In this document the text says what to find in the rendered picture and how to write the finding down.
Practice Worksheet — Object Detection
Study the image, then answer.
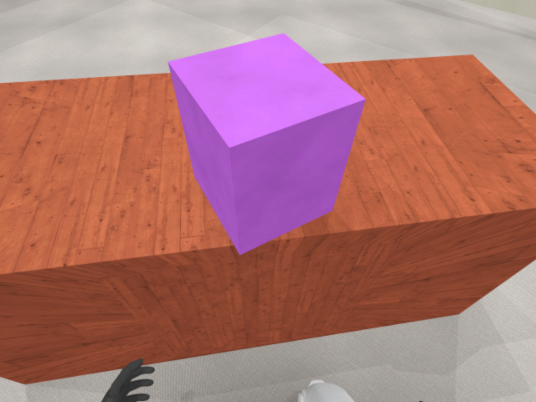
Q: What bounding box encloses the robot left hand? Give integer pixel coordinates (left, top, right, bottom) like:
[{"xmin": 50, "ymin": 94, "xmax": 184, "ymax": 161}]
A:
[{"xmin": 101, "ymin": 358, "xmax": 155, "ymax": 402}]

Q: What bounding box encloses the carton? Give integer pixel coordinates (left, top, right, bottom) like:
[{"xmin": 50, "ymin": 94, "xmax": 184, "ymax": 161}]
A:
[{"xmin": 168, "ymin": 33, "xmax": 366, "ymax": 255}]

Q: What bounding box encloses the robot right shin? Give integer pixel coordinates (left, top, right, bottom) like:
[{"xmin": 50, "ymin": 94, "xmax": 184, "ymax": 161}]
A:
[{"xmin": 308, "ymin": 379, "xmax": 324, "ymax": 387}]

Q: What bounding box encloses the robot right thigh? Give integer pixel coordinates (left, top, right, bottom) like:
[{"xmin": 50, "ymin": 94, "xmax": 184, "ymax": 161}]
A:
[{"xmin": 298, "ymin": 383, "xmax": 354, "ymax": 402}]

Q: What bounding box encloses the pedestal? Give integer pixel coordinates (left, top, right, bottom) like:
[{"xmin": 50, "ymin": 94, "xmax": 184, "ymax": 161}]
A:
[{"xmin": 0, "ymin": 54, "xmax": 536, "ymax": 384}]

